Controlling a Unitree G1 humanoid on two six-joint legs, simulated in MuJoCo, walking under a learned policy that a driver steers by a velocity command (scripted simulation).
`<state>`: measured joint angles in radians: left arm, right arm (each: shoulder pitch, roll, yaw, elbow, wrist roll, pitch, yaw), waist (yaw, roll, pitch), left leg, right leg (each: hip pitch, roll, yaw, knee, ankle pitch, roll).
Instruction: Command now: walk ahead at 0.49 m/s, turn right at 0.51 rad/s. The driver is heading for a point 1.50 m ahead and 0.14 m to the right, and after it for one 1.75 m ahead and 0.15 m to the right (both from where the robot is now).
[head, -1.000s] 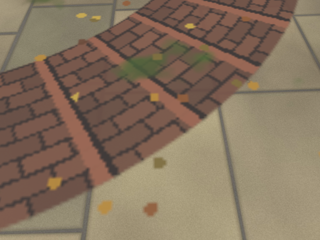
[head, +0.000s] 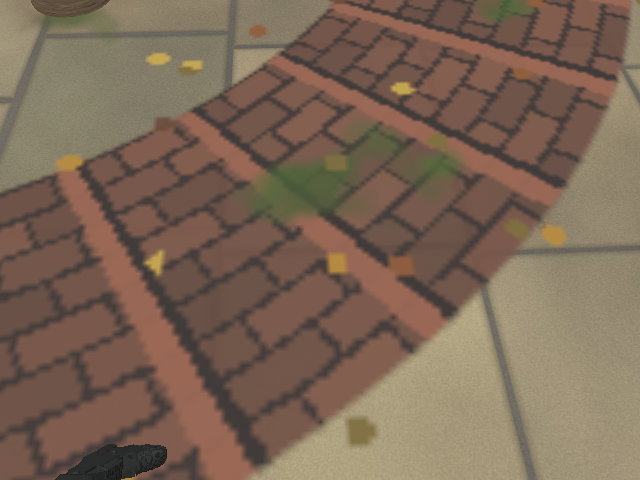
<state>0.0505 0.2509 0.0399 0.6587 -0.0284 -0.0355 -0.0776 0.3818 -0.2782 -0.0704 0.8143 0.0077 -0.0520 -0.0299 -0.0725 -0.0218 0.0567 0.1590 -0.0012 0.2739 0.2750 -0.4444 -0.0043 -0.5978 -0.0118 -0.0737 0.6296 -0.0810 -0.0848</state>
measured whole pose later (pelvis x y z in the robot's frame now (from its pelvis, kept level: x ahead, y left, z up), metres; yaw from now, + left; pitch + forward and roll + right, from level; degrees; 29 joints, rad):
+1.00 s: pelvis +0.53 -0.09 +0.01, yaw -14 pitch +2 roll +0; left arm 0.04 0.25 0.03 0.63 0.00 -0.10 -0.02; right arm 0.44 -0.30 -0.06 0.80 0.03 -0.05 -0.01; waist -0.09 0.02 0.01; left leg -0.21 -0.02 -0.11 0.76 -0.48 0.02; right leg -0.40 0.01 0.01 0.52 -0.15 -0.02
